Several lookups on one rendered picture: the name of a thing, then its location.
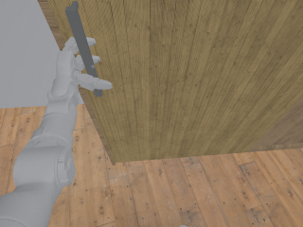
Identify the left robot upper arm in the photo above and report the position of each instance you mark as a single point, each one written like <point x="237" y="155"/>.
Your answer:
<point x="40" y="174"/>

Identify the left robot forearm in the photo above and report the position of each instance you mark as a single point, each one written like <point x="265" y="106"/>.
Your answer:
<point x="59" y="120"/>

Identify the left robot hand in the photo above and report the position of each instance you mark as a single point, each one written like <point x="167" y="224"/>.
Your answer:
<point x="67" y="66"/>

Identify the wardrobe door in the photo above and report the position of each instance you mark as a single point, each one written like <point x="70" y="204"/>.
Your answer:
<point x="287" y="130"/>
<point x="190" y="77"/>

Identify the handle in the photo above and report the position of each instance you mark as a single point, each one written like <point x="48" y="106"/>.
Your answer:
<point x="75" y="23"/>

